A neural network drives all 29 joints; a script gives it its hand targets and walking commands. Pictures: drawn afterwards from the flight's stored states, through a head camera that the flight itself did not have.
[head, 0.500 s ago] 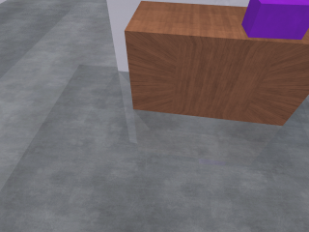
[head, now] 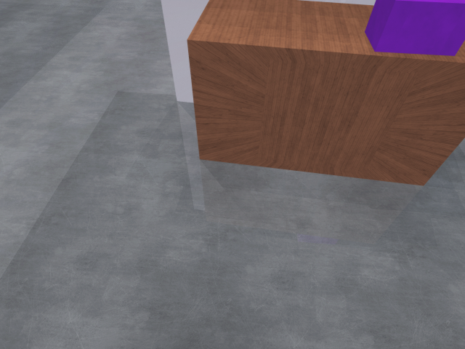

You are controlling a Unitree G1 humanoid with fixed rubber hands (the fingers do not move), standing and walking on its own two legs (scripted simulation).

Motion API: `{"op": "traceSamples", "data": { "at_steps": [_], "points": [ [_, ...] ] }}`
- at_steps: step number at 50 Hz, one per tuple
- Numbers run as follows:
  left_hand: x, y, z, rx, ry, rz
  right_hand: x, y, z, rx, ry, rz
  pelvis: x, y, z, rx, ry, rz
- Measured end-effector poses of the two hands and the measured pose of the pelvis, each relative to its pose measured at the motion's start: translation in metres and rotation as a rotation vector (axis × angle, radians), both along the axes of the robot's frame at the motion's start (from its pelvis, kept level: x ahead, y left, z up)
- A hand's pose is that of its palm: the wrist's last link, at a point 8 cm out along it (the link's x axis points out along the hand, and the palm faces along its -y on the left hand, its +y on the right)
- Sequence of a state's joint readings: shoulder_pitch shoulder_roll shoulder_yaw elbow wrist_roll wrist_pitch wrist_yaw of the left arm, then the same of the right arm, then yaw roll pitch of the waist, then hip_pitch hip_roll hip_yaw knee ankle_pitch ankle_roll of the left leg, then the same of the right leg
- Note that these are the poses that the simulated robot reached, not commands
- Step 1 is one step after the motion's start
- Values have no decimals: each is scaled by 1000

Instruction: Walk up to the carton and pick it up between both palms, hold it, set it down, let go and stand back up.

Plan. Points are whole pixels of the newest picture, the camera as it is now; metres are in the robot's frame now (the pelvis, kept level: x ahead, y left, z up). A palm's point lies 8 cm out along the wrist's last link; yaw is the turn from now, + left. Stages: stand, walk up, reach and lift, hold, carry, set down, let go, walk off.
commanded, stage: walk up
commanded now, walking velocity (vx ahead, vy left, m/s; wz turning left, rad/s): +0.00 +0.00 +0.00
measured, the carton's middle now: (418, 19) +1.25 -0.75 +0.03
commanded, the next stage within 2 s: none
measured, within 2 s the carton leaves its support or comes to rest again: neither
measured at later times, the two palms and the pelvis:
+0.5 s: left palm (192, 325) +0.21 +0.09 -0.13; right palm out of the picture +0.05 -0.40 -0.19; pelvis +0.09 -0.16 -0.03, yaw -13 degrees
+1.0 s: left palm (239, 256) +0.35 -0.01 -0.15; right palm (430, 220) +0.45 -0.51 -0.15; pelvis +0.39 -0.26 -0.03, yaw -24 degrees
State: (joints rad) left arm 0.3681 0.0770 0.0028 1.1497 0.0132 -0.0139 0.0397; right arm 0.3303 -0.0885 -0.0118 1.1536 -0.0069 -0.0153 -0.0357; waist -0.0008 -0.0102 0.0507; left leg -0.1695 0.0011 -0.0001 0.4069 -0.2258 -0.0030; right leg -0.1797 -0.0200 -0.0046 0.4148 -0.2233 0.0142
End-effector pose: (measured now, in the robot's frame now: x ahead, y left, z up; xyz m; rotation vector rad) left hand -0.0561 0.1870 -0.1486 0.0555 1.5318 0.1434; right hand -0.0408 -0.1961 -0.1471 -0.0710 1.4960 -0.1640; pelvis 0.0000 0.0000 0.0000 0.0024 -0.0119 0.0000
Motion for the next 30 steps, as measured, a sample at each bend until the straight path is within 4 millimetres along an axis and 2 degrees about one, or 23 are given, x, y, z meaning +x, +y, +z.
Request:
{"op": "traceSamples", "data": {
  "at_steps": [4, 6, 8, 11, 13, 15, 19, 21, 23, 25, 30],
  "points": [
    [6, 6, 0, 4, -18, 9, -1, -3, 0, -10, -7, -17, 1, -1, 0, -1, 1, -10],
    [21, 12, 1, -8, -18, -45, -4, -20, 4, -69, -29, -78, 2, -6, 1, -12, 12, -42],
    [53, 19, 1, -3, -69, -112, -11, -44, 12, -131, -28, -113, 3, -14, 2, -27, 19, -57],
    [114, 20, 6, 27, -213, -165, -23, -79, 20, -189, -6, -132, 8, -30, 1, -27, 18, -97],
    [154, 13, 13, 42, -303, -188, -24, -100, 21, -207, -9, -136, 16, -43, 0, -27, 17, -122],
    [188, -1, 22, 51, -373, -210, -16, -118, 17, -200, -33, -144, 26, -57, -1, -24, 19, -149],
    [238, -37, 33, 95, -417, -295, 22, -152, -7, -152, -131, -167, 53, -93, -10, 3, 27, -197],
    [259, -56, 29, 135, -426, -329, 43, -172, -25, -119, -166, -180, 69, -117, -23, 24, 32, -222],
    [268, -78, 21, 159, -432, -327, 62, -192, -42, -86, -165, -150, 80, -138, -34, 4, 28, -235],
    [261, -100, 18, 144, -390, -294, 89, -205, -39, -54, -183, -137, 94, -155, -30, 24, 34, -235],
    [220, -150, 28, 83, -162, -285, 183, -239, 1, -25, -326, -124, 135, -190, 1, 68, 46, -291]
  ]
}}
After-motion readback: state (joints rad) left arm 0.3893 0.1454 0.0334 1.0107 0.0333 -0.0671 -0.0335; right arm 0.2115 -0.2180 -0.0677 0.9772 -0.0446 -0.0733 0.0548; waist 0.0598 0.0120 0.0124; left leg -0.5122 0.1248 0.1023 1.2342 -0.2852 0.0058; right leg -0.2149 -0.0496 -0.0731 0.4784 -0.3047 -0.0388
